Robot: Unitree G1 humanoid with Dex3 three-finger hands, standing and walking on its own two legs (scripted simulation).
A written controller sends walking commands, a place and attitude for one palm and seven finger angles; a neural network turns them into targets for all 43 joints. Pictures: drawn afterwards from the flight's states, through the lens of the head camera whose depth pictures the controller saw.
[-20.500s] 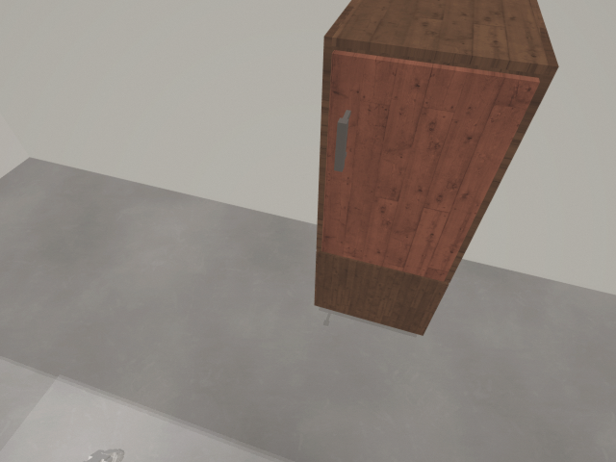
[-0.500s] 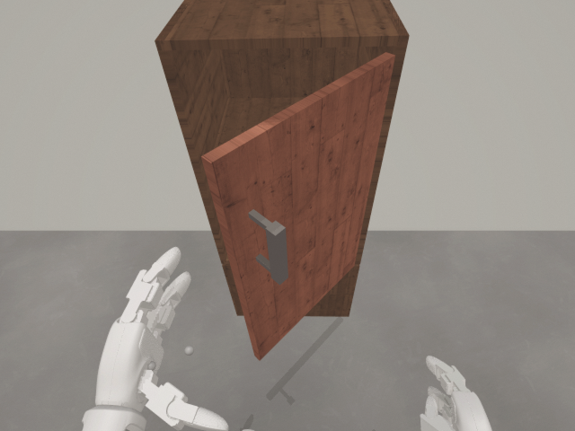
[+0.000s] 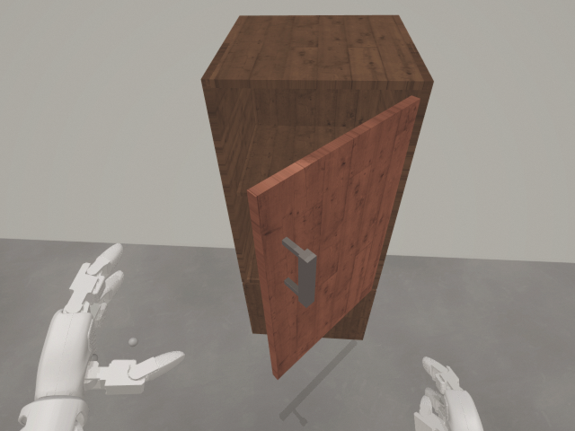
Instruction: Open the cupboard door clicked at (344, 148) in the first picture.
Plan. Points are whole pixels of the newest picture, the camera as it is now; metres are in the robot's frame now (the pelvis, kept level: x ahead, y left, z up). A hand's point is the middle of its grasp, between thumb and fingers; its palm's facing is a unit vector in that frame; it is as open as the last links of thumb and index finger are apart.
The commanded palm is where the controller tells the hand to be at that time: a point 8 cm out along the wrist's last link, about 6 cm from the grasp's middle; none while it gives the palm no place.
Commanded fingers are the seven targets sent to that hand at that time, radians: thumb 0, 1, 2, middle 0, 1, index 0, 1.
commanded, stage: draw the hand back to the body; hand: left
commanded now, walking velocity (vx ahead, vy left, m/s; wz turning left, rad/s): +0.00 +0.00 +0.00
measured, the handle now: (298, 272) +0.35 +0.03 +0.03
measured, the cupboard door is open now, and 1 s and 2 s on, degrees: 47 47 47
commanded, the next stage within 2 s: step back with the hand held close in 0.74 s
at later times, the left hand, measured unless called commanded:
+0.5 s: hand (50, 295) +0.20 +0.27 +0.18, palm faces +0.47 -0.80 -0.38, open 7.9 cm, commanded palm +0.15 +0.30 +0.19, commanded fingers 0.00 0.90 0.90 -0.20 -0.30 -0.20 -0.30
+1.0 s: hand (64, 291) +0.20 +0.25 +0.18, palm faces +0.44 -0.79 -0.44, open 7.5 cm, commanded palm +0.14 +0.29 +0.19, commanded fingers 0.00 0.90 0.90 -0.20 -0.30 -0.20 -0.30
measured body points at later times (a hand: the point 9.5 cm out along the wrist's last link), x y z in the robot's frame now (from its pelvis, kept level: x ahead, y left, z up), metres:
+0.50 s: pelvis +0.01 +0.01 +0.02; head -0.01 -0.01 +0.47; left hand +0.17 +0.31 +0.20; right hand +0.19 -0.22 -0.06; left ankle +0.02 +0.09 -0.72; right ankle -0.03 -0.11 -0.72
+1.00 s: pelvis +0.00 -0.01 +0.02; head +0.00 -0.03 +0.47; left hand +0.17 +0.29 +0.21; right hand +0.19 -0.24 -0.07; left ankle +0.02 +0.09 -0.72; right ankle -0.03 -0.12 -0.72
